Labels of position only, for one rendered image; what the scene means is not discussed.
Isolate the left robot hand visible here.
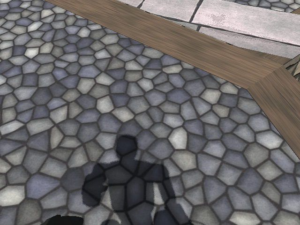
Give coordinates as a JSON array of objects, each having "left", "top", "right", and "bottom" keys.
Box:
[{"left": 40, "top": 215, "right": 83, "bottom": 225}]

